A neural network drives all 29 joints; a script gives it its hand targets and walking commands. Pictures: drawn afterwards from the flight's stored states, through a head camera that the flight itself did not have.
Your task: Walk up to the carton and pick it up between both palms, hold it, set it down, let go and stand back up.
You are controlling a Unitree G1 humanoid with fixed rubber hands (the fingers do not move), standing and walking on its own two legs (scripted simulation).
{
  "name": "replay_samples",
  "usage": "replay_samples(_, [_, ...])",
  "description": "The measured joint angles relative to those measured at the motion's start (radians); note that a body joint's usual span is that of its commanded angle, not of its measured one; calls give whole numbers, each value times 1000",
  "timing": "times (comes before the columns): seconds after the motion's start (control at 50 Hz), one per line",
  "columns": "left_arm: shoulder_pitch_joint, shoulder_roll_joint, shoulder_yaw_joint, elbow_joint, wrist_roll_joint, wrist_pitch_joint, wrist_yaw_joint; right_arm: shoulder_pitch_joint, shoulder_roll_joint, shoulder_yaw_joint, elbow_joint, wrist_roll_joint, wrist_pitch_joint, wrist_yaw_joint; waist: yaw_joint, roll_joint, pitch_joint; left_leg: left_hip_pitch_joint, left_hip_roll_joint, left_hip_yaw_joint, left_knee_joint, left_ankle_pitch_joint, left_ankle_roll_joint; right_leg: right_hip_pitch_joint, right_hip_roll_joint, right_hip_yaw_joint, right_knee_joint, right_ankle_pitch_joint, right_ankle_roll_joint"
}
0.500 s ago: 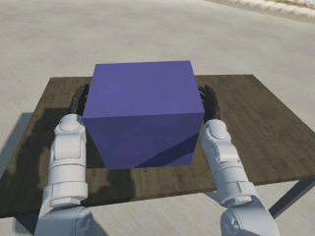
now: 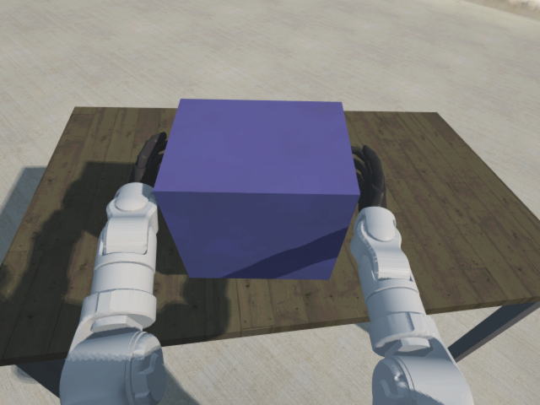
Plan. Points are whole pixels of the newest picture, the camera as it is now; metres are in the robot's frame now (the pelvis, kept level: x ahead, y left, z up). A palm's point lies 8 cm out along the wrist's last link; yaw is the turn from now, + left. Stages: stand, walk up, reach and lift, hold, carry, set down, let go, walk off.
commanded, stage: set down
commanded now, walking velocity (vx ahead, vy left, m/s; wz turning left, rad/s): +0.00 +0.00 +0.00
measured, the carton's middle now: (260, 195) +0.41 -0.02 +0.10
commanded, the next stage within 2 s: none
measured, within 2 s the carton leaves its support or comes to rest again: rests again in 1.36 s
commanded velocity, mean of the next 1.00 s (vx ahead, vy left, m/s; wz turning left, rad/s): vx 0.00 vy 0.00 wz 0.00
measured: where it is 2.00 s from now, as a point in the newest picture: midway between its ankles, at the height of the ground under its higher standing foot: outside the picture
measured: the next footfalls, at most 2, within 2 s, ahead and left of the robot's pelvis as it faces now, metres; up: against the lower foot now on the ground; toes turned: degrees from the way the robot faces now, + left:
none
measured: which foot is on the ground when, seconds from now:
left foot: down 0.00-1.00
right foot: down 0.00-1.00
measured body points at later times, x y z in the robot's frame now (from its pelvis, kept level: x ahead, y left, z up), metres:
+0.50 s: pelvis +0.00 +0.00 +0.00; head +0.00 +0.04 +0.45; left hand +0.43 +0.15 +0.11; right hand +0.37 -0.18 +0.12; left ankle -0.02 +0.12 -0.75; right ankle -0.01 -0.12 -0.75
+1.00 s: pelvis +0.01 +0.00 +0.00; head +0.05 +0.04 +0.45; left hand +0.46 +0.14 +0.08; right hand +0.38 -0.18 +0.09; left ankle -0.02 +0.12 -0.75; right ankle -0.01 -0.12 -0.75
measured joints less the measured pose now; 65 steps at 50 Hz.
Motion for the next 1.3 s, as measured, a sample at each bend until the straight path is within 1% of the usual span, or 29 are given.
replay_samples(0.18, [30, 1, 0, 0, 0, -2, -8, 30, 18, 0, 0, 7, -4, -4, 0, 0, 0, 0, 0, 0, 0, -7, 2, 1, 0, 0, -4, -1, 5])
replay_samples(0.32, [40, 4, 0, 14, 0, -25, -13, 42, 27, 0, 0, -28, -16, -8, 0, 0, 0, -2, -2, 1, 0, -7, 3, 0, -2, 0, -4, 0, 5])
replay_samples(0.46, [18, 16, 0, 85, 0, -66, -17, 42, 31, -8, 0, -72, -10, -14, 0, 0, 0, -6, -2, 1, 0, -3, 3, -4, -2, 0, -5, 0, 5])
replay_samples(0.68, [-56, 39, 0, 234, 0, -119, -23, 42, 70, -83, 15, -136, -21, -14, 0, 0, -9, -39, -2, 1, 0, 1, 3, -37, -2, 0, -5, 5, 5])
replay_samples(0.82, [-87, 55, 0, 300, 0, -164, -27, 33, 87, -114, 17, -176, -33, -14, -1, 0, -25, -74, -2, 2, 0, 1, 3, -71, -2, 0, -5, 5, 5])
replay_samples(1.04, [-93, 65, 0, 321, 0, -191, -34, 38, 101, -122, 38, -183, -72, -27, -11, 0, -52, -134, -2, 2, 0, -1, 3, -132, -2, 0, -5, 5, 5])
replay_samples(1.2, [-95, 68, 0, 331, 0, -210, -34, 40, 102, -129, 81, -195, -124, -37, -21, 0, -76, -165, -2, 2, 0, -3, 3, -164, -3, 0, -4, 5, 5])
replay_samples(1.3, [-95, 70, 0, 354, 0, -214, -34, 47, 103, -129, 100, -195, -133, -43, -24, 0, -77, -176, -2, 3, 0, -4, 4, -176, -3, 0, -3, 5, 5])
